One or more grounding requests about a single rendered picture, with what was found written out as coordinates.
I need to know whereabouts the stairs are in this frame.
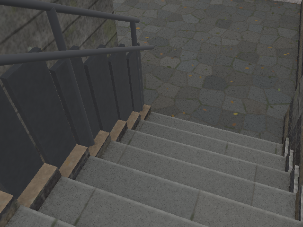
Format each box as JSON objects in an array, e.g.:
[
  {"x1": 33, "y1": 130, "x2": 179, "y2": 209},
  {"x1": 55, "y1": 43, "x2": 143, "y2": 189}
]
[{"x1": 5, "y1": 112, "x2": 303, "y2": 227}]

